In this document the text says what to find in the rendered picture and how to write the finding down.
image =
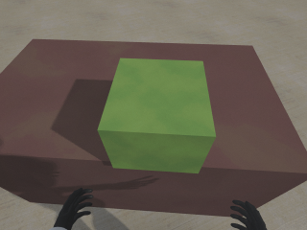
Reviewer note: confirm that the right robot hand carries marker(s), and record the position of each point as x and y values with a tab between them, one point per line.
252	220

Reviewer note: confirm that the carton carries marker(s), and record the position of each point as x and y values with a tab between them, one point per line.
158	116

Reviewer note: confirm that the pedestal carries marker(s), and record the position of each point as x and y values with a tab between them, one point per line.
52	98

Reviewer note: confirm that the left robot hand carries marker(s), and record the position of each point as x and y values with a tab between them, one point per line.
69	212

